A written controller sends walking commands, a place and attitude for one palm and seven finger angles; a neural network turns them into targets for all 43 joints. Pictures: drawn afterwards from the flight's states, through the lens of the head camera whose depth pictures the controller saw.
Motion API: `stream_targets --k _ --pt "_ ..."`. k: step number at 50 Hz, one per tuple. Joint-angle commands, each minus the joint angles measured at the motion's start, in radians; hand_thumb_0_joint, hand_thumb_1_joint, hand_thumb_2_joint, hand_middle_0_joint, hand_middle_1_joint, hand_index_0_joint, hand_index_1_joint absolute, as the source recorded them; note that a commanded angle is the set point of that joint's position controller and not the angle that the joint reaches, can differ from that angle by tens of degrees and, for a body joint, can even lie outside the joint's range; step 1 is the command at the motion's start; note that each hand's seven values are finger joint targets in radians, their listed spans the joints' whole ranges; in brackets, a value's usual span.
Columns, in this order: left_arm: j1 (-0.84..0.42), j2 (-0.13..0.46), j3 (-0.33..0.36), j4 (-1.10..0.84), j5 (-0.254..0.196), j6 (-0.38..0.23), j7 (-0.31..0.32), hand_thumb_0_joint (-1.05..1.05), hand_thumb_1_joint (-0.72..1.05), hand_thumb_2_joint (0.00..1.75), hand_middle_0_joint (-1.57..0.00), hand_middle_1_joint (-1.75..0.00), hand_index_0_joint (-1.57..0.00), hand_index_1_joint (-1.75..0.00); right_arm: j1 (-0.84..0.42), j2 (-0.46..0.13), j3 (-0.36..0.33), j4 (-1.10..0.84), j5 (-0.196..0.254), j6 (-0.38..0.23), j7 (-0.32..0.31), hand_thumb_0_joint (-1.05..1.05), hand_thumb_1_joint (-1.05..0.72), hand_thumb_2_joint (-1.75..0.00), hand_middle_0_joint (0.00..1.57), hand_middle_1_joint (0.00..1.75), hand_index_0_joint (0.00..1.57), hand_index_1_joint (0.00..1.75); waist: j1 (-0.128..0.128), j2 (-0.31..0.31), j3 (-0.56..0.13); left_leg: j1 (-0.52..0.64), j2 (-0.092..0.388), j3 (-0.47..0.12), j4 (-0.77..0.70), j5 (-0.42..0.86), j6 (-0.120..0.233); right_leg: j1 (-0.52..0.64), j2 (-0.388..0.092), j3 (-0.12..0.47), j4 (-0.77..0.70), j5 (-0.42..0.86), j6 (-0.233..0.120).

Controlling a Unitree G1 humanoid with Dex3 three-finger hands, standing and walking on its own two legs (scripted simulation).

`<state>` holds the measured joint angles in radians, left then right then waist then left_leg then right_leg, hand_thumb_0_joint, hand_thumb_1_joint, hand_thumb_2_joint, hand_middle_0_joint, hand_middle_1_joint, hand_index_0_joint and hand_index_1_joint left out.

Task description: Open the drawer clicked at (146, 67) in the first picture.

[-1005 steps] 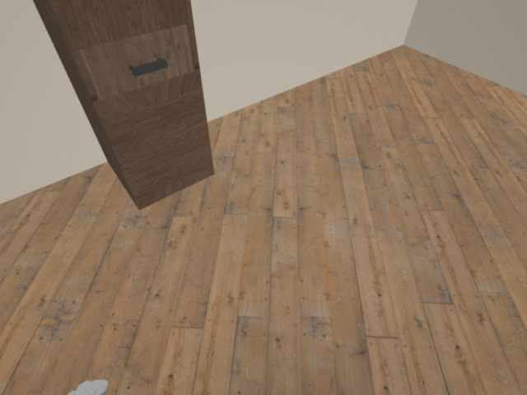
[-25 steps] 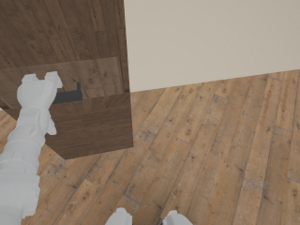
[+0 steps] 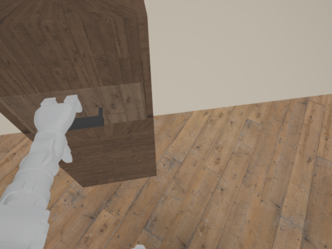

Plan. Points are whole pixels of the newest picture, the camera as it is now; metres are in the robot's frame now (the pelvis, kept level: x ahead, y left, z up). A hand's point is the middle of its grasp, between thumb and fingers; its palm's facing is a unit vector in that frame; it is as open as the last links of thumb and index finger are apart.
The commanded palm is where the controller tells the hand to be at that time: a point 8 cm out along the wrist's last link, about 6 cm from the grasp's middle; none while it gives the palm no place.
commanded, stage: re-aim the fingers above the handle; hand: left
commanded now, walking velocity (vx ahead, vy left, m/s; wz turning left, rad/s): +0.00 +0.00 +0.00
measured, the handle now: (82, 117) +0.49 +0.26 -0.04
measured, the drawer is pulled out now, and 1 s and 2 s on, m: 0.00 0.00 0.00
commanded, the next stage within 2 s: lower the fingers behind the handle in 2.00 s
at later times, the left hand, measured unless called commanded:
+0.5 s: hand (72, 121) +0.43 +0.26 +0.02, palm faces -0.05 -0.03 -1.00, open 13.8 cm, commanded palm +0.41 +0.27 +0.07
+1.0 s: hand (65, 122) +0.42 +0.27 +0.02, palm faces -0.03 -0.01 -1.00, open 13.8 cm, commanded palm +0.40 +0.27 +0.08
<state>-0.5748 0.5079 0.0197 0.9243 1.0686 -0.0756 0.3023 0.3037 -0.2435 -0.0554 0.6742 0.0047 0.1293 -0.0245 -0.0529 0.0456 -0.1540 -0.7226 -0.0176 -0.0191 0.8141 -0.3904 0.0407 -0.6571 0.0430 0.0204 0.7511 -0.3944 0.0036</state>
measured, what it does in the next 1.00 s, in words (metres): stands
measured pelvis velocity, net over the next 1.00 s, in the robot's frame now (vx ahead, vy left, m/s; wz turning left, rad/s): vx -0.01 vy -0.01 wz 0.00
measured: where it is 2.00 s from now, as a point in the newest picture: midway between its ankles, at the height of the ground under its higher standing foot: outside the picture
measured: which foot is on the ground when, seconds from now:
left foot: down 0.00-1.00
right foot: down 0.00-1.00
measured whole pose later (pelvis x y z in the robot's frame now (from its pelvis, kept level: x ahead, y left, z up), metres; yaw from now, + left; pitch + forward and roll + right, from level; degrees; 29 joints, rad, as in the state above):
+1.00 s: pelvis -0.01 -0.01 +0.00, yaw +0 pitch +17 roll -2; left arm -0.66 0.52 0.02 1.00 1.08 -0.04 0.36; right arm 0.29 -0.25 -0.05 0.70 0.01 0.11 -0.03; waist -0.07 0.05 -0.16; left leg -0.75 -0.01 -0.02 0.83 -0.38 0.03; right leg -0.69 0.05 0.02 0.78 -0.39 0.00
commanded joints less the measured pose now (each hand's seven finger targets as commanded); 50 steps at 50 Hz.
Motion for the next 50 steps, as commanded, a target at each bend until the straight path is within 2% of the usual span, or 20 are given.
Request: stream_targets --k 1,6,9,11,16,17,21,22,25,28,29,31,33,36,37,41,42,45,48,50 --pt "-0.48 0.276 0.082 -0.263 0.01 -0.049 0.085 0.0 -0.5 0.3 -0.3 -1.2 -0.3 -1.2 0.105 -0.163 -0.061 -0.051 -0.012 -0.02 -0.017 0.0 -0.9 -0.9 0.2 0.3 0.2 0.3 -0.031 0.098 -0.395 0.364 0.011 -0.009 -0.042 0.496 -0.004 0.041 0.028 -0.049 -0.037 0.342 -0.043" --pt "-0.429 0.292 0.11 -0.178 0.008 -0.002 0.12 0.0 -0.5 0.3 -0.3 -1.2 -0.3 -1.2 0.104 -0.169 -0.06 -0.034 -0.015 -0.019 -0.007 0.0 -0.9 -0.9 0.2 0.3 0.2 0.3 -0.018 0.077 -0.407 0.328 0.006 -0.002 -0.033 0.478 -0.008 0.05 0.029 -0.054 -0.026 0.345 -0.043" --pt "-0.438 0.239 0.049 -0.112 0.001 0.05 0.107 0.0 -0.5 0.3 -0.3 -1.2 -0.3 -1.2 0.107 -0.17 -0.056 -0.034 -0.009 -0.016 -0.005 0.0 -0.9 -0.9 0.2 0.3 0.2 0.3 -0.034 0.04 -0.354 0.282 0.002 0.008 -0.048 0.424 -0.003 0.066 0.029 -0.055 -0.042 0.338 -0.042" --pt "-0.441 0.259 0.053 -0.093 -0.005 0.064 0.084 0.0 -0.5 0.3 -0.3 -1.2 -0.3 -1.2 0.109 -0.173 -0.05 -0.038 -0.002 -0.011 -0.008 0.0 -0.9 -0.9 0.2 0.3 0.2 0.3 -0.032 0.021 -0.361 0.267 -0.001 0.014 -0.061 0.406 0.002 0.102 0.026 -0.045 -0.054 0.354 -0.038" --pt "-0.492 0.285 0.051 -0.136 -0.004 0.02 0.041 0.0 -0.5 0.3 -0.3 -1.2 -0.3 -1.2 0.115 -0.169 -0.048 -0.044 0.001 -0.014 -0.026 0.0 -0.9 -0.9 0.2 0.3 0.2 0.3 -0.039 0.032 -0.362 0.26 -0.005 0.016 -0.068 0.372 0.011 0.123 0.021 -0.028 -0.069 0.351 -0.035" --pt "-0.477 0.28 0.054 -0.113 -0.006 0.011 0.039 0.0 -0.5 0.3 -0.3 -1.2 -0.3 -1.2 0.119 -0.171 -0.05 -0.039 -0.001 -0.017 -0.029 0.0 -0.9 -0.9 0.2 0.3 0.2 0.3 -0.045 0.015 -0.323 0.247 -0.002 0.015 -0.065 0.351 0.013 0.108 0.022 -0.032 -0.07 0.328 -0.038" --pt "-0.479 0.347 0.111 -0.146 0.007 -0.031 0.06 0.0 -0.5 0.3 -0.3 -1.2 -0.3 -1.2 0.119 -0.169 -0.049 -0.039 -0.003 -0.019 -0.032 0.0 -0.9 -0.9 0.2 0.3 0.2 0.3 -0.023 0.051 -0.372 0.24 -0.006 0.014 -0.06 0.367 0.011 0.112 0.021 -0.025 -0.053 0.337 -0.039" --pt "-0.448 0.332 0.112 -0.123 0.003 -0.027 0.067 0.0 -0.5 0.3 -0.3 -1.2 -0.3 -1.2 0.12 -0.17 -0.05 -0.034 -0.009 -0.019 -0.029 0.0 -0.9 -0.9 0.2 0.3 0.2 0.3 -0.017 0.055 -0.35 0.231 -0.005 0.02 -0.056 0.367 0.009 0.106 0.023 -0.029 -0.048 0.334 -0.042" --pt "-0.391 0.378 0.164 -0.101 0.001 -0.013 0.088 0.0 -0.5 0.3 -0.3 -1.2 -0.3 -1.2 0.115 -0.177 -0.048 -0.03 -0.014 -0.014 -0.018 0.0 -0.9 -0.9 0.2 0.3 0.2 0.3 0.011 0.047 -0.377 0.21 -0.006 0.025 -0.051 0.396 0.007 0.135 0.024 -0.029 -0.035 0.367 -0.044" --pt "-0.369 0.335 0.128 -0.112 0.003 0.01 0.096 0.0 -0.5 0.3 -0.3 -1.2 -0.3 -1.2 0.111 -0.172 -0.053 -0.042 -0.006 -0.016 -0.011 0.0 -0.9 -0.9 0.2 0.3 0.2 0.3 0.009 0.058 -0.389 0.214 -0.005 0.035 -0.057 0.398 0.005 0.14 0.023 -0.031 -0.04 0.38 -0.04" --pt "-0.368 0.298 0.097 -0.102 0.001 0.019 0.093 0.0 -0.5 0.3 -0.3 -1.2 -0.3 -1.2 0.116 -0.172 -0.056 -0.04 -0.004 -0.018 -0.011 0.0 -0.9 -0.9 0.2 0.3 0.2 0.3 -0.008 0.034 -0.378 0.226 -0.003 0.037 -0.054 0.4 0.007 0.137 0.025 -0.033 -0.045 0.385 -0.039" --pt "-0.381 0.305 0.097 -0.131 -0.005 0.015 0.083 0.0 -0.5 0.3 -0.3 -1.2 -0.3 -1.2 0.118 -0.173 -0.058 -0.042 0.0 -0.018 -0.012 0.0 -0.9 -0.9 0.2 0.3 0.2 0.3 -0.01 0.022 -0.409 0.239 -0.002 0.035 -0.06 0.414 0.009 0.162 0.023 -0.026 -0.052 0.409 -0.033" --pt "-0.41 0.291 0.082 -0.152 -0.016 0.011 0.073 0.0 -0.5 0.3 -0.3 -1.2 -0.3 -1.2 0.118 -0.175 -0.061 -0.039 0.003 -0.022 -0.018 0.0 -0.9 -0.9 0.2 0.3 0.2 0.3 -0.029 -0.006 -0.39 0.246 -0.001 0.032 -0.064 0.392 0.014 0.156 0.022 -0.023 -0.067 0.398 -0.029" --pt "-0.471 0.277 0.064 -0.221 -0.011 -0.025 0.069 0.0 -0.5 0.3 -0.3 -1.2 -0.3 -1.2 0.116 -0.169 -0.065 -0.034 0.004 -0.027 -0.027 0.0 -0.9 -0.9 0.2 0.3 0.2 0.3 -0.044 0.032 -0.386 0.295 0.001 0.019 -0.067 0.396 0.014 0.123 0.022 -0.024 -0.073 0.369 -0.031" --pt "-0.452 0.257 0.055 -0.201 -0.015 -0.027 0.07 0.0 -0.5 0.3 -0.3 -1.2 -0.3 -1.2 0.115 -0.169 -0.066 -0.03 0.0 -0.03 -0.029 0.0 -0.9 -0.9 0.2 0.3 0.2 0.3 -0.044 0.05 -0.339 0.299 0.001 0.016 -0.068 0.382 0.012 0.097 0.024 -0.031 -0.075 0.337 -0.037" --pt "-0.491 0.324 0.102 -0.188 0.009 -0.029 0.102 0.0 -0.5 0.3 -0.3 -1.2 -0.3 -1.2 0.102 -0.169 -0.054 -0.021 -0.001 -0.028 -0.028 0.0 -0.9 -0.9 0.2 0.3 0.2 0.3 -0.035 0.081 -0.328 0.284 -0.001 0.006 -0.07 0.363 0.006 0.059 0.025 -0.038 -0.063 0.293 -0.041" --pt "-0.475 0.296 0.084 -0.15 0.009 -0.014 0.108 0.0 -0.5 0.3 -0.3 -1.2 -0.3 -1.2 0.103 -0.169 -0.054 -0.017 -0.004 -0.031 -0.025 0.0 -0.9 -0.9 0.2 0.3 0.2 0.3 -0.036 0.071 -0.295 0.271 -0.002 0.005 -0.068 0.354 0.004 0.045 0.026 -0.045 -0.059 0.276 -0.046" --pt "-0.452 0.31 0.103 -0.109 0.008 0.022 0.112 0.0 -0.5 0.3 -0.3 -1.2 -0.3 -1.2 0.099 -0.174 -0.048 -0.023 -0.007 -0.029 -0.014 0.0 -0.9 -0.9 0.2 0.3 0.2 0.3 -0.013 0.083 -0.326 0.269 -0.003 0.009 -0.073 0.364 -0.001 0.064 0.027 -0.05 -0.054 0.28 -0.05" --pt "-0.445 0.297 0.08 -0.069 0.002 0.059 0.091 0.0 -0.5 0.3 -0.3 -1.2 -0.3 -1.2 0.105 -0.174 -0.046 -0.036 -0.002 -0.025 -0.012 0.0 -0.9 -0.9 0.2 0.3 0.2 0.3 -0.017 0.021 -0.352 0.253 -0.002 0.017 -0.076 0.365 0.002 0.099 0.025 -0.047 -0.059 0.312 -0.04" --pt "-0.428 0.298 0.08 -0.071 -0.008 0.058 0.065 0.0 -0.5 0.3 -0.3 -1.2 -0.3 -1.2 0.108 -0.178 -0.047 -0.042 -0.003 -0.024 -0.014 0.0 -0.9 -0.9 0.2 0.3 0.2 0.3 -0.012 0.02 -0.377 0.262 -0.001 0.022 -0.073 0.387 0.003 0.132 0.024 -0.04 -0.058 0.345 -0.042"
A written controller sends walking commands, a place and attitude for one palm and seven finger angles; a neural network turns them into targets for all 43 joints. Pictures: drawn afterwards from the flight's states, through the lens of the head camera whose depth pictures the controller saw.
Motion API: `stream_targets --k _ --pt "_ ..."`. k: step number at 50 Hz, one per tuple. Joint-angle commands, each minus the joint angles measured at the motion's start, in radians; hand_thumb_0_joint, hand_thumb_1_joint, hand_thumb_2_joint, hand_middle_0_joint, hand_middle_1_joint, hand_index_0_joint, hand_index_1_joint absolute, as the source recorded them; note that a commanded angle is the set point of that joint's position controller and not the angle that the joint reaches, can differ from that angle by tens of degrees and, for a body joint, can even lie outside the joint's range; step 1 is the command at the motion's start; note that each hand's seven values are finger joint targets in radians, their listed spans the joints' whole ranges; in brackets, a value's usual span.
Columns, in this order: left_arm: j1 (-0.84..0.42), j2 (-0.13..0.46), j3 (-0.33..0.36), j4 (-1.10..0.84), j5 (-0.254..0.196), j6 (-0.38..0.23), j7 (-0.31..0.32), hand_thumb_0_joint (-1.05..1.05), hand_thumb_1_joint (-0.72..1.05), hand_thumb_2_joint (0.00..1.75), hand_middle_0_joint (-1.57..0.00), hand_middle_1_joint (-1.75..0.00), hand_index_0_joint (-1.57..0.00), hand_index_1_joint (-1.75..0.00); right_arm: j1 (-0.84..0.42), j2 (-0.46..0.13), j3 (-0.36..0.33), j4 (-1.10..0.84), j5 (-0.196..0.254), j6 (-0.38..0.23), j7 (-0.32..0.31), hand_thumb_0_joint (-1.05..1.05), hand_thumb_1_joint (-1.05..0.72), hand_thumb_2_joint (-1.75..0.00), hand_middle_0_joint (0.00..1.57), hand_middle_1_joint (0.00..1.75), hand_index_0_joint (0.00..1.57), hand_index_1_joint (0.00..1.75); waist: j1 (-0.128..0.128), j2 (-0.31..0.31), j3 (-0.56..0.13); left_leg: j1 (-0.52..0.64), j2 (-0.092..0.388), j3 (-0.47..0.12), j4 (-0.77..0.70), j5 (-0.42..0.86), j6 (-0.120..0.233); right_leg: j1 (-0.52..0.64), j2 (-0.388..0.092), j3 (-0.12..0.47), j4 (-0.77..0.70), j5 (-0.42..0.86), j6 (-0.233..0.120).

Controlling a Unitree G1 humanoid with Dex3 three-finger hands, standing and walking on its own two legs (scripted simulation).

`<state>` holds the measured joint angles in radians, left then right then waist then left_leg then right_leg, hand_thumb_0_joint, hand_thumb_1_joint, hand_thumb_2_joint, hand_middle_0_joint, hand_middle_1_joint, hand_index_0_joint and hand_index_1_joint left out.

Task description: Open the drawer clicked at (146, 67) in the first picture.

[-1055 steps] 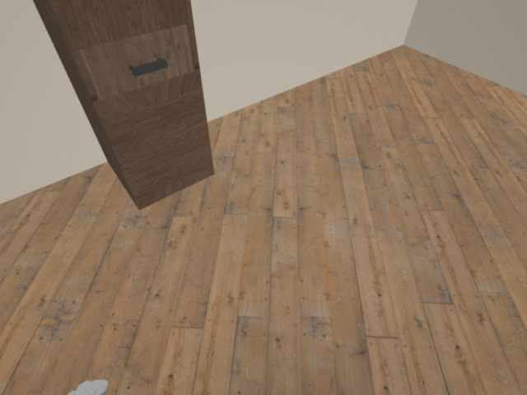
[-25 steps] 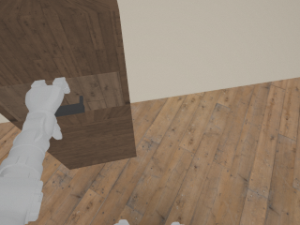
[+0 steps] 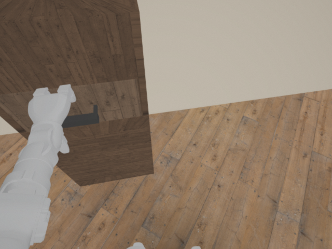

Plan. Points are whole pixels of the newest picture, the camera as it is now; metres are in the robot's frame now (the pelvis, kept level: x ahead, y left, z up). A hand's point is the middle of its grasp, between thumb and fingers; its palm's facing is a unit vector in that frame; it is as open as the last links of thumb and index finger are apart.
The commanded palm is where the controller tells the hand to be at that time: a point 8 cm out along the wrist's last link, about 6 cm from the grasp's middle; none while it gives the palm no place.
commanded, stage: re-aim the fingers above the handle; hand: left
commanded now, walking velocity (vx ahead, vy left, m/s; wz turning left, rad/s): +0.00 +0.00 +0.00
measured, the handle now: (77, 115) +0.50 +0.27 -0.04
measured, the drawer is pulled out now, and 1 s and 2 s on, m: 0.00 0.00 0.00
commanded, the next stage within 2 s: lower the fingers behind the handle in 1.00 s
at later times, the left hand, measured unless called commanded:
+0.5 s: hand (60, 122) +0.43 +0.28 +0.02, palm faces -0.07 -0.02 -1.00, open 13.8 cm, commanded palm +0.42 +0.27 +0.08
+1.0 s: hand (65, 123) +0.43 +0.27 +0.01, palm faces -0.10 -0.03 -0.99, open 13.8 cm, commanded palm +0.43 +0.26 +0.08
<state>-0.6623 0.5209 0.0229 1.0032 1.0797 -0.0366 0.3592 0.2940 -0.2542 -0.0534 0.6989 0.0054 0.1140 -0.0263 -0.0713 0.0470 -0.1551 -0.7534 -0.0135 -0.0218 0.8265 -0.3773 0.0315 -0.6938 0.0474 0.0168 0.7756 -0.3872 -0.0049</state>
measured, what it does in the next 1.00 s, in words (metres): stands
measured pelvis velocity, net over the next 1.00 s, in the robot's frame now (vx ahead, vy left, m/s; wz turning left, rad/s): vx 0.01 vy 0.00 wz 0.01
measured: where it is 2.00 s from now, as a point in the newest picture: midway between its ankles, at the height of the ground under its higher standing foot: outside the picture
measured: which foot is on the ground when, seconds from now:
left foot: down 0.00-1.00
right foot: down 0.00-1.00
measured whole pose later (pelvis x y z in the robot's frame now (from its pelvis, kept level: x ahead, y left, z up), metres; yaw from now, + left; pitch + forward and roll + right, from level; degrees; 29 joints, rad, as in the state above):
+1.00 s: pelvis +0.01 +0.00 +0.00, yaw +1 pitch +18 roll -2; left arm -0.63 0.52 -0.02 0.96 1.06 -0.08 0.29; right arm 0.34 -0.25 -0.07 0.71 0.01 0.11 -0.05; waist -0.06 0.04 -0.15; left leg -0.74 -0.01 -0.03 0.82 -0.38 0.03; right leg -0.68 0.05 0.00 0.76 -0.39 -0.01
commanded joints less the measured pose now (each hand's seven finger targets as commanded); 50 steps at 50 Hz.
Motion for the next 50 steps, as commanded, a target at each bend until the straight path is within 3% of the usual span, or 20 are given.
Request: stream_targets --k 1,2,6,7,10,11,12,16,19,23,24,25,26,31,34,36,40,45,47,50 --pt "-0.347 0.275 0.061 -0.16 -0.012 0.013 -0.003 0.0 -0.5 0.3 -0.3 -1.2 -0.3 -1.2 0.118 -0.162 -0.05 -0.073 0.001 -0.007 -0.015 0.0 -0.9 -0.9 0.2 0.3 0.2 0.3 0.0 0.012 -0.387 0.303 -0.006 0.023 -0.084 0.384 0.014 0.167 0.019 -0.033 -0.085 0.352 -0.028" --pt "-0.346 0.238 0.037 -0.178 -0.022 0.004 -0.013 0.0 -0.5 0.3 -0.3 -1.2 -0.3 -1.2 0.121 -0.162 -0.055 -0.076 -0.002 -0.01 -0.017 0.0 -0.9 -0.9 0.2 0.3 0.2 0.3 -0.01 0.015 -0.378 0.313 -0.003 0.027 -0.08 0.382 0.015 0.163 0.018 -0.034 -0.088 0.353 -0.028" --pt "-0.401 0.274 0.057 -0.233 -0.014 -0.06 -0.025 0.0 -0.5 0.3 -0.3 -1.2 -0.3 -1.2 0.126 -0.16 -0.056 -0.07 0.001 -0.012 -0.03 0.0 -0.9 -0.9 0.2 0.3 0.2 0.3 -0.025 0.002 -0.348 0.3 -0.003 0.015 -0.078 0.358 0.021 0.136 0.018 -0.026 -0.096 0.331 -0.025" --pt "-0.385 0.276 0.067 -0.227 -0.015 -0.069 -0.019 0.0 -0.5 0.3 -0.3 -1.2 -0.3 -1.2 0.129 -0.16 -0.057 -0.067 -0.004 -0.013 -0.031 0.0 -0.9 -0.9 0.2 0.3 0.2 0.3 -0.019 0.022 -0.327 0.301 -0.004 0.013 -0.075 0.361 0.02 0.122 0.019 -0.031 -0.089 0.319 -0.031" --pt "-0.418 0.289 0.093 -0.294 -0.006 -0.1 0.014 0.0 -0.5 0.3 -0.3 -1.2 -0.3 -1.2 0.134 -0.158 -0.063 -0.057 -0.013 -0.018 -0.025 0.0 -0.9 -0.9 0.2 0.3 0.2 0.3 -0.01 0.083 -0.378 0.356 0.002 -0.002 -0.057 0.433 0.01 0.082 0.024 -0.042 -0.065 0.318 -0.039" --pt "-0.399 0.311 0.113 -0.291 0.002 -0.099 0.03 0.0 -0.5 0.3 -0.3 -1.2 -0.3 -1.2 0.131 -0.157 -0.061 -0.057 -0.012 -0.015 -0.022 0.0 -0.9 -0.9 0.2 0.3 0.2 0.3 0.0 0.105 -0.404 0.365 0.002 -0.005 -0.056 0.442 0.005 0.075 0.026 -0.044 -0.057 0.312 -0.037" --pt "-0.377 0.3 0.113 -0.268 -0.006 -0.087 0.041 0.0 -0.5 0.3 -0.3 -1.2 -0.3 -1.2 0.13 -0.157 -0.06 -0.051 -0.015 -0.015 -0.018 0.0 -0.9 -0.9 0.2 0.3 0.2 0.3 0.005 0.118 -0.373 0.351 0.001 0.001 -0.051 0.45 0.003 0.073 0.028 -0.047 -0.051 0.318 -0.041" --pt "-0.327 0.303 0.121 -0.198 -0.001 -0.022 0.067 0.0 -0.5 0.3 -0.3 -1.2 -0.3 -1.2 0.123 -0.164 -0.057 -0.047 -0.013 -0.006 -0.002 0.0 -0.9 -0.9 0.2 0.3 0.2 0.3 0.016 0.084 -0.385 0.326 0.003 0.003 -0.061 0.447 -0.002 0.084 0.03 -0.056 -0.048 0.318 -0.038" --pt "-0.32 0.249 0.071 -0.178 -0.011 0.029 0.049 0.0 -0.5 0.3 -0.3 -1.2 -0.3 -1.2 0.127 -0.165 -0.06 -0.051 -0.008 -0.006 0.004 0.0 -0.9 -0.9 0.2 0.3 0.2 0.3 0.008 0.064 -0.379 0.334 0.006 0.014 -0.071 0.448 0.0 0.112 0.03 -0.057 -0.063 0.337 -0.037" --pt "-0.349 0.244 0.054 -0.23 -0.026 0.02 0.003 0.0 -0.5 0.3 -0.3 -1.2 -0.3 -1.2 0.13 -0.165 -0.062 -0.061 -0.001 -0.005 -0.007 0.0 -0.9 -0.9 0.2 0.3 0.2 0.3 -0.01 0.003 -0.403 0.357 0.009 0.007 -0.083 0.444 0.01 0.149 0.026 -0.045 -0.087 0.356 -0.028" --pt "-0.353 0.196 0.013 -0.232 -0.033 0.011 -0.009 0.0 -0.5 0.3 -0.3 -1.2 -0.3 -1.2 0.128 -0.161 -0.063 -0.066 -0.001 -0.009 -0.011 0.0 -0.9 -0.9 0.2 0.3 0.2 0.3 -0.022 0.012 -0.358 0.347 0.007 0.012 -0.088 0.412 0.013 0.141 0.025 -0.045 -0.098 0.335 -0.029" --pt "-0.367 0.215 0.031 -0.246 -0.035 -0.005 -0.016 0.0 -0.5 0.3 -0.3 -1.2 -0.3 -1.2 0.128 -0.162 -0.062 -0.062 -0.001 -0.011 -0.016 0.0 -0.9 -0.9 0.2 0.3 0.2 0.3 -0.024 -0.008 -0.352 0.342 0.008 0.007 -0.09 0.402 0.016 0.144 0.023 -0.042 -0.102 0.328 -0.03" --pt "-0.408 0.218 0.02 -0.271 -0.023 -0.024 -0.015 0.0 -0.5 0.3 -0.3 -1.2 -0.3 -1.2 0.126 -0.16 -0.061 -0.061 0.001 -0.013 -0.021 0.0 -0.9 -0.9 0.2 0.3 0.2 0.3 -0.031 0.024 -0.344 0.357 0.008 0.004 -0.095 0.396 0.015 0.118 0.022 -0.038 -0.105 0.318 -0.027" --pt "-0.377 0.282 0.091 -0.262 0.001 -0.055 0.024 0.0 -0.5 0.3 -0.3 -1.2 -0.3 -1.2 0.118 -0.156 -0.056 -0.054 -0.008 -0.012 -0.02 0.0 -0.9 -0.9 0.2 0.3 0.2 0.3 0.0 0.078 -0.341 0.352 0.003 -0.001 -0.089 0.393 0.007 0.09 0.025 -0.043 -0.084 0.284 -0.037" --pt "-0.332 0.32 0.124 -0.174 0.001 -0.015 0.046 0.0 -0.5 0.3 -0.3 -1.2 -0.3 -1.2 0.108 -0.161 -0.046 -0.05 -0.01 -0.009 -0.014 0.0 -0.9 -0.9 0.2 0.3 0.2 0.3 0.021 0.046 -0.289 0.261 -0.006 0.015 -0.092 0.336 0.008 0.112 0.022 -0.044 -0.075 0.268 -0.041" --pt "-0.35 0.338 0.127 -0.178 0.01 0.006 0.052 0.0 -0.5 0.3 -0.3 -1.2 -0.3 -1.2 0.101 -0.162 -0.045 -0.058 -0.008 -0.006 -0.014 0.0 -0.9 -0.9 0.2 0.3 0.2 0.3 0.023 0.052 -0.345 0.263 -0.008 0.024 -0.09 0.349 0.009 0.141 0.02 -0.036 -0.071 0.299 -0.036" --pt "-0.33 0.267 0.07 -0.153 -0.013 0.026 0.016 0.0 -0.5 0.3 -0.3 -1.2 -0.3 -1.2 0.119 -0.164 -0.053 -0.068 -0.004 -0.01 -0.013 0.0 -0.9 -0.9 0.2 0.3 0.2 0.3 0.0 0.002 -0.367 0.276 -0.006 0.03 -0.08 0.377 0.014 0.172 0.02 -0.034 -0.082 0.353 -0.031" --pt "-0.436 0.203 -0.003 -0.248 -0.031 -0.043 -0.035 0.0 -0.5 0.3 -0.3 -1.2 -0.3 -1.2 0.139 -0.157 -0.064 -0.063 -0.001 -0.025 -0.032 0.0 -0.9 -0.9 0.2 0.3 0.2 0.3 -0.047 0.016 -0.359 0.332 -0.001 0.016 -0.073 0.367 0.021 0.131 0.017 -0.027 -0.102 0.335 -0.027" --pt "-0.447 0.198 -0.004 -0.285 -0.027 -0.074 -0.03 0.0 -0.5 0.3 -0.3 -1.2 -0.3 -1.2 0.144 -0.153 -0.068 -0.055 -0.004 -0.028 -0.037 0.0 -0.9 -0.9 0.2 0.3 0.2 0.3 -0.05 0.056 -0.366 0.373 0.001 0.007 -0.062 0.385 0.018 0.089 0.02 -0.029 -0.094 0.321 -0.029" --pt "-0.435 0.253 0.059 -0.293 -0.019 -0.094 0.003 0.0 -0.5 0.3 -0.3 -1.2 -0.3 -1.2 0.146 -0.154 -0.063 -0.043 -0.01 -0.026 -0.033 0.0 -0.9 -0.9 0.2 0.3 0.2 0.3 -0.023 0.089 -0.365 0.363 -0.001 -0.003 -0.054 0.426 0.01 0.075 0.024 -0.037 -0.075 0.324 -0.038"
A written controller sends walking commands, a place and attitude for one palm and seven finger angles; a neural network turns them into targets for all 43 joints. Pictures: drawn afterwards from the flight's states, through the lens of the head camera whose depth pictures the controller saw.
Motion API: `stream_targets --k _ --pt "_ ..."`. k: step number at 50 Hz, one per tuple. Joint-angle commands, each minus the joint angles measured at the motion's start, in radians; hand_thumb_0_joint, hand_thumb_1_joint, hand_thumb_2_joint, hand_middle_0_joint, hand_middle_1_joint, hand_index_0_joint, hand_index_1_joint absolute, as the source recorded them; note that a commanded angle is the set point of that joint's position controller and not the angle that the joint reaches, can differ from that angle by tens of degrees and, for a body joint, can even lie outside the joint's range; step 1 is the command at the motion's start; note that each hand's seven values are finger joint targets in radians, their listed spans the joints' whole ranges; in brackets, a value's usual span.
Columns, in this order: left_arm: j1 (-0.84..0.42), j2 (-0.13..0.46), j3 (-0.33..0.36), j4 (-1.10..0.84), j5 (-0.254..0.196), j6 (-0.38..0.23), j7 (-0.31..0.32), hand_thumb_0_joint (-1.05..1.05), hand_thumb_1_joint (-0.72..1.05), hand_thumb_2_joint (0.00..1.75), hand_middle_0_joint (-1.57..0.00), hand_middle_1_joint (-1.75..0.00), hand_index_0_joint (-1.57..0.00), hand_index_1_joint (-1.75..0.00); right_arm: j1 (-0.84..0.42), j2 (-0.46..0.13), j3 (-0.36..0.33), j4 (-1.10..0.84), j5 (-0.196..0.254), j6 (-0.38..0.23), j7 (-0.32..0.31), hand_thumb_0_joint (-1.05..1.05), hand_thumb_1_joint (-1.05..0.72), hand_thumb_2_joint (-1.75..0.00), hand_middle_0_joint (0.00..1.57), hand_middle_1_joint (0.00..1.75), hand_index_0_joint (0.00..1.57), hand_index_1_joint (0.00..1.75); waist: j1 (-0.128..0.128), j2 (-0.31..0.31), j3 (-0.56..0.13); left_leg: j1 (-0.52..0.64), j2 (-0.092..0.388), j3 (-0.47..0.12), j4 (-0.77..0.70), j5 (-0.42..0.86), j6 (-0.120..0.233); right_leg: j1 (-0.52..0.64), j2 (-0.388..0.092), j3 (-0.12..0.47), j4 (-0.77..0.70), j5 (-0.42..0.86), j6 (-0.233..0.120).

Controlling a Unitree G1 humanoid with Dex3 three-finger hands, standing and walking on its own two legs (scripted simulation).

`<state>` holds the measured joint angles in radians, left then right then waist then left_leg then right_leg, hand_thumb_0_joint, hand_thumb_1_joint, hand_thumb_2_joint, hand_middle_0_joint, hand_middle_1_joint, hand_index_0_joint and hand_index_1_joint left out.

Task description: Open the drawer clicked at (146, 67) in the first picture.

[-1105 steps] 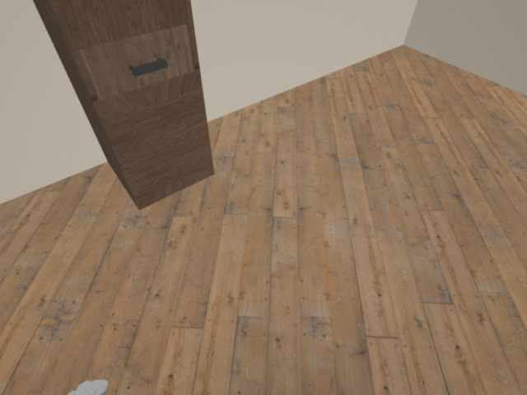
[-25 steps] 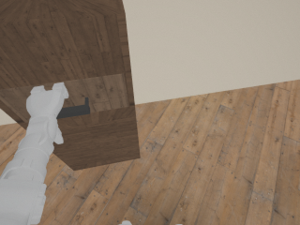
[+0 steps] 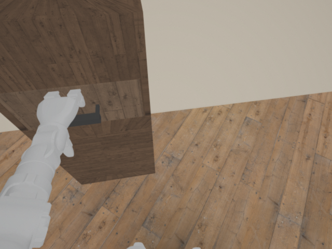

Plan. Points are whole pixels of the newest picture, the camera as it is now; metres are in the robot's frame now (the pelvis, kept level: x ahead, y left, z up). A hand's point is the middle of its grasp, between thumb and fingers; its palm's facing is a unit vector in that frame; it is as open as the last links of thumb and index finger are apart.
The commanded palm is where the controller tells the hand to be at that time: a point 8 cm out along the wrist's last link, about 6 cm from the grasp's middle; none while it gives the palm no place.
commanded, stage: lower the fingers behind the handle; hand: left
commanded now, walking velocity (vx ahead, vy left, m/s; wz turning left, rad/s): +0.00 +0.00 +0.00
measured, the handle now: (79, 114) +0.49 +0.27 -0.04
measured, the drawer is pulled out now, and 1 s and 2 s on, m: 0.00 0.00 0.00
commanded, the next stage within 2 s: close the thumb around the handle in 1.70 s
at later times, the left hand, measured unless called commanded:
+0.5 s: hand (68, 128) +0.42 +0.27 -0.01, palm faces -0.08 -0.02 -1.00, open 13.8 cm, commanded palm +0.42 +0.27 +0.05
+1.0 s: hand (72, 128) +0.44 +0.27 -0.03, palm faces -0.07 -0.01 -1.00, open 13.8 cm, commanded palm +0.42 +0.27 +0.02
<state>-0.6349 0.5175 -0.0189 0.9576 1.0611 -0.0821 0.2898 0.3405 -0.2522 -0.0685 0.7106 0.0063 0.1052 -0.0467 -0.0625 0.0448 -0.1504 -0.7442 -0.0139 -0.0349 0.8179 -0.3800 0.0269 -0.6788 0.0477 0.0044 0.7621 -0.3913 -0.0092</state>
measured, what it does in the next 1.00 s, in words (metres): stands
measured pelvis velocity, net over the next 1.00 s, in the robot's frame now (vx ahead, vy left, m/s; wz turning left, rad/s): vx -0.01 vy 0.01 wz -0.03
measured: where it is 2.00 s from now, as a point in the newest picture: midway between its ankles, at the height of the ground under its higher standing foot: outside the picture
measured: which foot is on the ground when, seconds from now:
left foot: down 0.00-1.00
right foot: down 0.00-1.00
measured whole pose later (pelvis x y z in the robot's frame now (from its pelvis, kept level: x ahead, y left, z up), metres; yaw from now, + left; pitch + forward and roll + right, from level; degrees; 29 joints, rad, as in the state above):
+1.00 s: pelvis -0.01 +0.01 -0.02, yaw -2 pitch +22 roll -3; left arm -0.69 0.53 0.04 1.08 1.10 -0.06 0.40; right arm 0.34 -0.25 -0.04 0.72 -0.01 0.11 -0.02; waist -0.10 0.05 -0.19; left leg -0.93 0.00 -0.02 0.97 -0.42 0.03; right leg -0.87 0.06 0.02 0.91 -0.43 0.00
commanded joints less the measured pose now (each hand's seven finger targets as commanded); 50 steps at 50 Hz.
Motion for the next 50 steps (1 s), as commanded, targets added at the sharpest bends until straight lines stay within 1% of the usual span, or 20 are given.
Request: stream_targets --k 1,2,5,7,11,15,16,17,20,21,22,27,28,29,33,36,37,40,47,50 --pt "-0.46 0.271 0.115 -0.238 0.013 -0.045 0.093 0.0 -0.5 0.3 -0.3 -1.2 -0.3 -1.2 0.093 -0.153 -0.045 -0.055 -0.01 -0.014 -0.009 0.0 -0.9 -0.9 0.2 0.3 0.2 0.3 -0.029 0.097 -0.379 0.343 -0.003 0.012 -0.044 0.421 0.014 0.053 0.024 -0.026 -0.055 0.325 -0.03" --pt "-0.424 0.293 0.145 -0.194 0.008 -0.027 0.108 0.0 -0.5 0.3 -0.3 -1.2 -0.3 -1.2 0.091 -0.158 -0.043 -0.045 -0.014 -0.013 -0.003 0.0 -0.9 -0.9 0.2 0.3 0.2 0.3 -0.014 0.088 -0.348 0.314 -0.003 0.014 -0.043 0.42 0.013 0.057 0.025 -0.031 -0.045 0.324 -0.036" --pt "-0.362 0.364 0.214 -0.171 0.017 0.032 0.145 0.0 -0.5 0.3 -0.3 -1.2 -0.3 -1.2 0.066 -0.165 -0.032 -0.055 -0.022 0.001 0.014 0.0 -0.9 -0.9 0.2 0.3 0.2 0.3 0.039 0.103 -0.407 0.272 -0.012 0.032 -0.043 0.459 0.007 0.13 0.025 -0.029 -0.019 0.384 -0.039" --pt "-0.306 0.287 0.152 -0.09 0.017 0.086 0.147 0.0 -0.5 0.3 -0.3 -1.2 -0.3 -1.2 0.065 -0.159 -0.031 -0.063 -0.017 0.006 0.024 0.0 -0.9 -0.9 0.2 0.3 0.2 0.3 0.028 0.059 -0.363 0.233 -0.012 0.049 -0.05 0.436 0.009 0.144 0.025 -0.033 -0.029 0.397 -0.034" --pt "-0.341 0.334 0.158 -0.07 0.015 0.124 0.117 0.0 -0.5 0.3 -0.3 -1.2 -0.3 -1.2 0.065 -0.171 -0.028 -0.075 -0.004 0.018 0.014 0.0 -0.9 -0.9 0.2 0.3 0.2 0.3 0.009 -0.06 -0.386 0.183 -0.013 0.06 -0.069 0.37 0.021 0.221 0.014 -0.007 -0.056 0.424 -0.016" --pt "-0.397 0.278 0.112 -0.143 0.003 0.053 0.071 0.0 -0.5 0.3 -0.3 -1.2 -0.3 -1.2 0.081 -0.168 -0.041 -0.076 -0.004 0.001 -0.003 0.0 -0.9 -0.9 0.2 0.3 0.2 0.3 -0.028 -0.037 -0.38 0.221 -0.009 0.054 -0.055 0.36 0.031 0.194 0.009 0.001 -0.067 0.423 -0.015" --pt "-0.4 0.29 0.12 -0.179 0.009 0.021 0.067 0.0 -0.5 0.3 -0.3 -1.2 -0.3 -1.2 0.083 -0.162 -0.044 -0.075 -0.002 -0.002 -0.007 0.0 -0.9 -0.9 0.2 0.3 0.2 0.3 -0.023 -0.008 -0.418 0.243 -0.01 0.053 -0.048 0.373 0.032 0.188 0.01 0.009 -0.063 0.428 -0.012" --pt "-0.358 0.272 0.115 -0.152 0.009 0.004 0.062 0.0 -0.5 0.3 -0.3 -1.2 -0.3 -1.2 0.083 -0.163 -0.046 -0.07 -0.007 -0.003 -0.01 0.0 -0.9 -0.9 0.2 0.3 0.2 0.3 -0.027 0.005 -0.374 0.242 -0.01 0.051 -0.041 0.365 0.031 0.155 0.012 0.003 -0.058 0.404 -0.017" --pt "-0.389 0.216 0.08 -0.191 0.021 -0.056 0.074 0.0 -0.5 0.3 -0.3 -1.2 -0.3 -1.2 0.089 -0.15 -0.052 -0.056 -0.011 -0.015 -0.012 0.0 -0.9 -0.9 0.2 0.3 0.2 0.3 -0.044 0.052 -0.353 0.264 -0.002 0.035 -0.016 0.375 0.026 0.056 0.016 -0.009 -0.043 0.351 -0.025" --pt "-0.375 0.237 0.1 -0.183 0.031 -0.066 0.088 0.0 -0.5 0.3 -0.3 -1.2 -0.3 -1.2 0.091 -0.149 -0.052 -0.051 -0.01 -0.014 -0.009 0.0 -0.9 -0.9 0.2 0.3 0.2 0.3 -0.035 0.064 -0.357 0.263 -0.001 0.029 -0.01 0.372 0.022 0.027 0.019 -0.013 -0.032 0.328 -0.025" --pt "-0.36 0.215 0.09 -0.164 0.025 -0.065 0.098 0.0 -0.5 0.3 -0.3 -1.2 -0.3 -1.2 0.092 -0.15 -0.053 -0.047 -0.015 -0.016 -0.006 0.0 -0.9 -0.9 0.2 0.3 0.2 0.3 -0.035 0.07 -0.337 0.252 -0.001 0.029 -0.002 0.365 0.02 0.008 0.021 -0.018 -0.023 0.313 -0.03" --pt "-0.386 0.268 0.136 -0.11 0.028 -0.026 0.165 0.0 -0.5 0.3 -0.3 -1.2 -0.3 -1.2 0.09 -0.162 -0.047 -0.039 -0.023 -0.016 0.01 0.0 -0.9 -0.9 0.2 0.3 0.2 0.3 -0.028 0.049 -0.356 0.176 -0.006 0.026 0.023 0.325 0.018 -0.014 0.022 -0.024 0.013 0.285 -0.03" --pt "-0.405 0.298 0.154 -0.123 0.039 -0.016 0.178 0.0 -0.5 0.3 -0.3 -1.2 -0.3 -1.2 0.089 -0.164 -0.045 -0.042 -0.022 -0.014 0.013 0.0 -0.9 -0.9 0.2 0.3 0.2 0.3 -0.02 0.07 -0.394 0.185 -0.006 0.021 0.023 0.336 0.013 -0.019 0.022 -0.027 0.022 0.285 -0.031" --pt "-0.412 0.269 0.129 -0.11 0.046 0.001 0.186 0.0 -0.5 0.3 -0.3 -1.2 -0.3 -1.2 0.088 -0.164 -0.046 -0.042 -0.025 -0.014 0.015 0.0 -0.9 -0.9 0.2 0.3 0.2 0.3 -0.027 0.08 -0.397 0.194 -0.006 0.021 0.029 0.342 0.012 -0.031 0.024 -0.032 0.029 0.279 -0.033" --pt "-0.451 0.268 0.13 -0.136 0.044 0.032 0.2 0.0 -0.5 0.3 -0.3 -1.2 -0.3 -1.2 0.096 -0.167 -0.048 -0.041 -0.028 -0.016 0.021 0.0 -0.9 -0.9 0.2 0.3 0.2 0.3 -0.03 0.104 -0.493 0.256 0.001 0.015 0.047 0.396 0.008 -0.032 0.03 -0.034 0.04 0.308 -0.028" --pt "-0.462 0.288 0.135 -0.1 0.038 0.049 0.186 0.0 -0.5 0.3 -0.3 -1.2 -0.3 -1.2 0.102 -0.172 -0.043 -0.032 -0.028 -0.014 0.017 0.0 -0.9 -0.9 0.2 0.3 0.2 0.3 -0.042 0.06 -0.474 0.221 0.004 0.011 0.047 0.371 0.011 -0.026 0.028 -0.034 0.04 0.303 -0.023" --pt "-0.422 0.259 0.117 -0.066 0.029 0.06 0.176 0.0 -0.5 0.3 -0.3 -1.2 -0.3 -1.2 0.1 -0.172 -0.042 -0.031 -0.029 -0.014 0.018 0.0 -0.9 -0.9 0.2 0.3 0.2 0.3 -0.039 0.058 -0.44 0.205 0.001 0.021 0.048 0.349 0.015 -0.024 0.029 -0.032 0.035 0.293 -0.025" --pt "-0.414 0.306 0.147 -0.057 0.025 0.057 0.153 0.0 -0.5 0.3 -0.3 -1.2 -0.3 -1.2 0.098 -0.178 -0.033 -0.031 -0.029 -0.011 0.014 0.0 -0.9 -0.9 0.2 0.3 0.2 0.3 -0.031 0.05 -0.43 0.176 0.001 0.024 0.047 0.338 0.019 -0.007 0.026 -0.027 0.036 0.302 -0.025" --pt "-0.327 0.28 0.119 0.03 0.031 0.038 0.12 0.0 -0.5 0.3 -0.3 -1.2 -0.3 -1.2 0.102 -0.175 -0.026 -0.042 -0.023 -0.006 0.012 0.0 -0.9 -0.9 0.2 0.3 0.2 0.3 -0.03 0.012 -0.334 0.079 -0.001 0.03 0.056 0.26 0.023 -0.052 0.026 -0.025 0.044 0.244 -0.026" --pt "-0.35 0.26 0.112 0.014 0.029 0.021 0.126 0.0 -0.5 0.3 -0.3 -1.2 -0.3 -1.2 0.11 -0.172 -0.029 -0.045 -0.025 -0.011 0.015 0.0 -0.9 -0.9 0.2 0.3 0.2 0.3 -0.034 0.019 -0.352 0.08 0.003 0.025 0.066 0.26 0.023 -0.079 0.025 -0.03 0.058 0.23 -0.029"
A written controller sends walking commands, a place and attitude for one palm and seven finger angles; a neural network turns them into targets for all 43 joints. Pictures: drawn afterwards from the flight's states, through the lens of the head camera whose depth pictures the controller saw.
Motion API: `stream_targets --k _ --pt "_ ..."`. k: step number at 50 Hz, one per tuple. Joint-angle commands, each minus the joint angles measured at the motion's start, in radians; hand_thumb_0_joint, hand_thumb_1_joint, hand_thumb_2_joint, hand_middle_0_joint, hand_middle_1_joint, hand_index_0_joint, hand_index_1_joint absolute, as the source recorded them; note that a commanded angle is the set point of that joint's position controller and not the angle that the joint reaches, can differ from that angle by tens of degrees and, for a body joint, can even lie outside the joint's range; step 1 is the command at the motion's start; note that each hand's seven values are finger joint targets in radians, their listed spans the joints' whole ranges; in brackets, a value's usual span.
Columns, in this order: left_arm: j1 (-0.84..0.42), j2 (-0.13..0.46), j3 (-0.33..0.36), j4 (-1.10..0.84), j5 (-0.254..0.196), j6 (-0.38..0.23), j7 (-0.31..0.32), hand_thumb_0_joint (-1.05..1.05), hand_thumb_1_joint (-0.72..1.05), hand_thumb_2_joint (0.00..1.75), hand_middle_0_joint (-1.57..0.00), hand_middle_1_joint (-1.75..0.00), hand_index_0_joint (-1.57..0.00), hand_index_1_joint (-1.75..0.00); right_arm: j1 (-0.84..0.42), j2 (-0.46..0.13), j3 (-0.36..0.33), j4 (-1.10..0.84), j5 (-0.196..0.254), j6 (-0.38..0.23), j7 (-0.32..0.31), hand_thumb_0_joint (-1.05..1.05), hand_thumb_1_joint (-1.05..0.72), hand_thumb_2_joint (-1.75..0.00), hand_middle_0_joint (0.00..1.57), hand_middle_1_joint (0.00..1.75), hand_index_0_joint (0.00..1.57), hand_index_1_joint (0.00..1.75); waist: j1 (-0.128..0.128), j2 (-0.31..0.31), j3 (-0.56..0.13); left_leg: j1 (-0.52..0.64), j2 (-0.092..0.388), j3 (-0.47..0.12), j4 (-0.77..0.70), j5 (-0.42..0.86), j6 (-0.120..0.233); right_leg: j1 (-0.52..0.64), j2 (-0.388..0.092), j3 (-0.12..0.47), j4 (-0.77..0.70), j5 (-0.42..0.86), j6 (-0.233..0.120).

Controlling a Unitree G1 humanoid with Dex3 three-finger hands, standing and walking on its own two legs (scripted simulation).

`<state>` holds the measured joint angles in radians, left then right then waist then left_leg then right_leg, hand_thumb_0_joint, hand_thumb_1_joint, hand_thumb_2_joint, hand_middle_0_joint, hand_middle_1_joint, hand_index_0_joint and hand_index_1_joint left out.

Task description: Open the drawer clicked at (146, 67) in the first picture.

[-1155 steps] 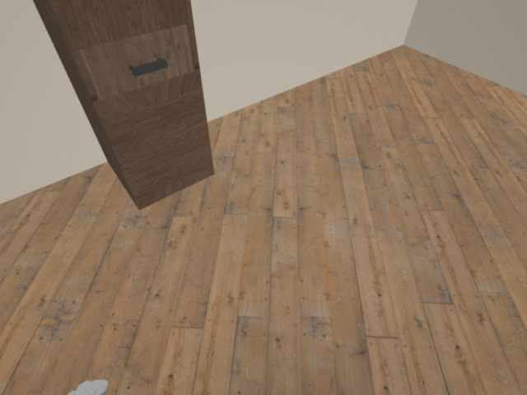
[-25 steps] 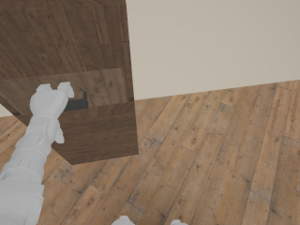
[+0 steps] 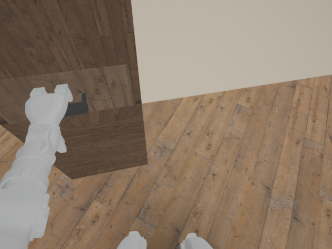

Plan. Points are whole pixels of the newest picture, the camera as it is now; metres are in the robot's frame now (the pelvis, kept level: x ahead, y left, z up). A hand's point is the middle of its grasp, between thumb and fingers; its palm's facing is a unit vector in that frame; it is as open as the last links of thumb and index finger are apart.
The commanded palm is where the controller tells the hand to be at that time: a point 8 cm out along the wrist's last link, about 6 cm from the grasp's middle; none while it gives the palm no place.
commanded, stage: lower the fingers behind the handle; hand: left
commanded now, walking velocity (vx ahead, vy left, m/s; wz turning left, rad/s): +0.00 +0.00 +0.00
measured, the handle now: (64, 104) +0.50 +0.28 -0.02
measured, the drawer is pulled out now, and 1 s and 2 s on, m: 0.00 0.00 0.03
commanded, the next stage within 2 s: close the thumb around the handle in 0.70 s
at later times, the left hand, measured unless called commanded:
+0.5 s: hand (62, 126) +0.44 +0.28 -0.04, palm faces -0.06 -0.02 -1.00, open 13.9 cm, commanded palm +0.43 +0.27 +0.02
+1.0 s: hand (62, 124) +0.45 +0.28 -0.04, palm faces -0.07 -0.03 -1.00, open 12.7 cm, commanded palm +0.43 +0.27 +0.02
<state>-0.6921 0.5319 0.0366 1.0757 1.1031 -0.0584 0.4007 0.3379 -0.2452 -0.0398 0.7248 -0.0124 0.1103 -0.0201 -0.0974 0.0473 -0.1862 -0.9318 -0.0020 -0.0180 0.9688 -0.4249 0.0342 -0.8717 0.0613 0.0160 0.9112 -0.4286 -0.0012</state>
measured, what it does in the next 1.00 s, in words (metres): stands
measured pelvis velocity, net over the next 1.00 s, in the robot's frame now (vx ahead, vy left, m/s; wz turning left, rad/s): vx -0.01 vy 0.00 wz -0.01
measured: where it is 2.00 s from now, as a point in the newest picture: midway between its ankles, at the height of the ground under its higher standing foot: outside the picture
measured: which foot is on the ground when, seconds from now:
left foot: down 0.00-1.00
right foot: down 0.00-1.00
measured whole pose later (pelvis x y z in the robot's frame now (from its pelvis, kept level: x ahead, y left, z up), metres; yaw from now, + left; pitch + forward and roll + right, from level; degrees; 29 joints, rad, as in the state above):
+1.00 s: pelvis -0.01 +0.00 -0.02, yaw +0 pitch +25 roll -3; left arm -0.70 0.54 0.05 1.08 1.11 -0.07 0.42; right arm 0.32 -0.25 -0.04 0.72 -0.02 0.09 -0.02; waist -0.11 0.05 -0.19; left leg -1.05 0.00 -0.02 1.06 -0.46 0.03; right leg -0.98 0.07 0.01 1.00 -0.46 0.00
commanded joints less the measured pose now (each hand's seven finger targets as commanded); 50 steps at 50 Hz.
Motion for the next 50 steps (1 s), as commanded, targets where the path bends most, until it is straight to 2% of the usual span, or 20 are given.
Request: stream_targets --k 1,3,4,7,9,11,13,14,21,22,24,28,30,32,33,37,38,40,41,50 --pt "-0.282 0.245 0.055 -0.096 -0.008 -0.005 0.018 0.0 -0.5 0.3 -0.3 -1.2 -0.3 -1.2 0.116 -0.178 -0.059 -0.061 -0.003 -0.016 -0.011 0.0 -0.9 -0.9 0.2 0.3 0.2 0.3 0.002 0.009 -0.328 0.263 -0.009 0.005 -0.079 0.299 0.015 0.104 0.012 -0.042 -0.085 0.258 -0.034" --pt "-0.282 0.258 0.067 -0.089 -0.009 -0.002 0.026 0.0 -0.5 0.3 -0.3 -1.2 -0.3 -1.2 0.116 -0.181 -0.059 -0.061 -0.005 -0.016 -0.011 0.0 -0.9 -0.9 0.2 0.3 0.2 0.3 0.001 -0.002 -0.331 0.246 -0.008 0.005 -0.068 0.288 0.015 0.09 0.012 -0.041 -0.076 0.249 -0.033" --pt "-0.278 0.227 0.041 -0.076 -0.011 0.003 0.028 0.0 -0.5 0.3 -0.3 -1.2 -0.3 -1.2 0.116 -0.18 -0.059 -0.063 -0.007 -0.018 -0.009 0.0 -0.9 -0.9 0.2 0.3 0.2 0.3 -0.004 0.011 -0.319 0.241 -0.01 0.008 -0.064 0.272 0.015 0.078 0.012 -0.041 -0.076 0.233 -0.034" --pt "-0.295 0.22 0.031 -0.038 -0.009 0.017 0.034 0.0 -0.5 0.3 -0.3 -1.2 -0.3 -1.2 0.122 -0.184 -0.058 -0.059 -0.004 -0.019 -0.007 0.0 -0.9 -0.9 0.2 0.3 0.2 0.3 -0.015 -0.011 -0.296 0.215 -0.008 -0.001 -0.056 0.241 0.015 0.041 0.012 -0.047 -0.065 0.196 -0.035" --pt "-0.318 0.217 0.028 -0.048 -0.014 0.026 0.038 0.0 -0.5 0.3 -0.3 -1.2 -0.3 -1.2 0.127 -0.184 -0.058 -0.062 -0.004 -0.023 -0.006 0.0 -0.9 -0.9 0.2 0.3 0.2 0.3 -0.018 -0.003 -0.32 0.217 -0.008 0.0 -0.049 0.238 0.016 0.04 0.012 -0.046 -0.061 0.193 -0.033" --pt "-0.327 0.252 0.047 -0.027 -0.016 0.037 0.034 0.0 -0.5 0.3 -0.3 -1.2 -0.3 -1.2 0.127 -0.188 -0.052 -0.062 -0.002 -0.02 -0.006 0.0 -0.9 -0.9 0.2 0.3 0.2 0.3 -0.017 -0.015 -0.335 0.203 -0.008 -0.003 -0.043 0.236 0.017 0.039 0.01 -0.045 -0.052 0.194 -0.031" --pt "-0.331 0.246 0.035 -0.007 -0.019 0.05 0.026 0.0 -0.5 0.3 -0.3 -1.2 -0.3 -1.2 0.123 -0.187 -0.048 -0.067 0.001 -0.02 -0.008 0.0 -0.9 -0.9 0.2 0.3 0.2 0.3 -0.025 -0.042 -0.314 0.163 -0.012 0.003 -0.036 0.197 0.022 0.041 0.009 -0.04 -0.056 0.176 -0.027" --pt "-0.321 0.263 0.043 0.001 -0.016 0.053 0.022 0.0 -0.5 0.3 -0.3 -1.2 -0.3 -1.2 0.122 -0.191 -0.045 -0.068 -0.002 -0.02 -0.009 0.0 -0.9 -0.9 0.2 0.3 0.2 0.3 -0.016 -0.029 -0.305 0.153 -0.012 0.003 -0.035 0.187 0.02 0.038 0.009 -0.042 -0.049 0.166 -0.029" --pt "-0.398 0.353 0.119 -0.188 0.007 -0.024 0.053 0.0 -0.5 0.3 -0.3 -1.2 -0.3 -1.2 0.114 -0.185 -0.052 -0.069 -0.014 -0.03 -0.02 0.0 -0.9 -0.9 0.2 0.3 0.2 0.3 0.006 0.096 -0.476 0.25 -0.003 -0.01 0.0 0.27 0.013 0.028 0.011 -0.036 -0.006 0.207 -0.032" --pt "-0.348 0.305 0.093 -0.146 0.005 -0.011 0.058 0.0 -0.5 0.3 -0.3 -1.2 -0.3 -1.2 0.113 -0.181 -0.051 -0.066 -0.014 -0.031 -0.016 0.0 -0.9 -0.9 0.2 0.3 0.2 0.3 0.004 0.088 -0.445 0.246 -0.004 -0.008 0.001 0.266 0.012 0.015 0.014 -0.043 -0.008 0.198 -0.034" --pt "-0.352 0.298 0.087 -0.123 0.004 -0.001 0.066 0.0 -0.5 0.3 -0.3 -1.2 -0.3 -1.2 0.113 -0.183 -0.049 -0.061 -0.012 -0.036 -0.014 0.0 -0.9 -0.9 0.2 0.3 0.2 0.3 -0.007 0.055 -0.374 0.208 -0.001 -0.01 -0.005 0.235 0.012 -0.001 0.015 -0.047 -0.019 0.175 -0.032" --pt "-0.384 0.311 0.101 -0.144 -0.007 0.018 0.087 0.0 -0.5 0.3 -0.3 -1.2 -0.3 -1.2 0.121 -0.186 -0.055 -0.05 -0.011 -0.034 -0.012 0.0 -0.9 -0.9 0.2 0.3 0.2 0.3 -0.011 0.057 -0.436 0.25 -0.001 -0.014 -0.005 0.28 0.011 0.012 0.015 -0.049 -0.019 0.205 -0.03" --pt "-0.395 0.298 0.09 -0.122 -0.016 0.033 0.084 0.0 -0.5 0.3 -0.3 -1.2 -0.3 -1.2 0.124 -0.189 -0.053 -0.04 -0.013 -0.034 -0.01 0.0 -0.9 -0.9 0.2 0.3 0.2 0.3 -0.019 0.051 -0.413 0.246 0.0 -0.015 -0.009 0.278 0.012 0.011 0.016 -0.052 -0.022 0.204 -0.03" --pt "-0.386 0.317 0.093 -0.112 -0.014 0.047 0.082 0.0 -0.5 0.3 -0.3 -1.2 -0.3 -1.2 0.124 -0.192 -0.048 -0.04 -0.012 -0.03 -0.009 0.0 -0.9 -0.9 0.2 0.3 0.2 0.3 -0.008 0.068 -0.404 0.247 -0.003 -0.014 -0.021 0.272 0.01 0.023 0.016 -0.052 -0.026 0.201 -0.032" --pt "-0.404 0.307 0.085 -0.131 -0.013 0.047 0.08 0.0 -0.5 0.3 -0.3 -1.2 -0.3 -1.2 0.125 -0.189 -0.05 -0.045 -0.01 -0.031 -0.01 0.0 -0.9 -0.9 0.2 0.3 0.2 0.3 -0.013 0.062 -0.432 0.258 -0.003 -0.013 -0.019 0.284 0.012 0.032 0.015 -0.05 -0.03 0.214 -0.029" --pt "-0.367 0.314 0.086 -0.096 -0.019 0.053 0.056 0.0 -0.5 0.3 -0.3 -1.2 -0.3 -1.2 0.122 -0.191 -0.045 -0.044 -0.01 -0.024 -0.012 0.0 -0.9 -0.9 0.2 0.3 0.2 0.3 -0.012 0.032 -0.39 0.221 -0.007 -0.001 -0.023 0.264 0.018 0.065 0.013 -0.043 -0.042 0.226 -0.027" --pt "-0.369 0.346 0.107 -0.11 -0.016 0.047 0.054 0.0 -0.5 0.3 -0.3 -1.2 -0.3 -1.2 0.119 -0.191 -0.042 -0.044 -0.009 -0.023 -0.014 0.0 -0.9 -0.9 0.2 0.3 0.2 0.3 -0.001 0.038 -0.403 0.218 -0.007 -0.002 -0.026 0.27 0.017 0.076 0.013 -0.041 -0.038 0.234 -0.027" --pt "-0.344 0.334 0.105 -0.113 -0.017 0.04 0.043 0.0 -0.5 0.3 -0.3 -1.2 -0.3 -1.2 0.116 -0.189 -0.042 -0.048 -0.011 -0.021 -0.013 0.0 -0.9 -0.9 0.2 0.3 0.2 0.3 0.005 0.051 -0.401 0.232 -0.006 0.0 -0.024 0.293 0.016 0.077 0.013 -0.041 -0.034 0.252 -0.032" --pt "-0.358 0.32 0.09 -0.122 -0.01 0.031 0.044 0.0 -0.44 0.32 -0.3 -1.21 -0.3 -1.21 0.118 -0.186 -0.045 -0.051 -0.008 -0.022 -0.015 0.0 -0.9 -0.9 0.2 0.3 0.2 0.3 -0.005 0.063 -0.397 0.239 -0.005 -0.002 -0.024 0.297 0.015 0.059 0.013 -0.042 -0.036 0.251 -0.03" --pt "-0.325 0.281 0.093 -0.141 -0.015 -0.002 0.064 0.0 0.06 0.54 -0.34 -1.26 -0.34 -1.26 0.12 -0.183 -0.056 -0.049 -0.015 -0.026 -0.008 0.0 -0.9 -0.9 0.2 0.3 0.2 0.3 -0.002 0.056 -0.409 0.254 -0.001 -0.004 -0.004 0.338 0.012 0.042 0.016 -0.046 -0.019 0.271 -0.033"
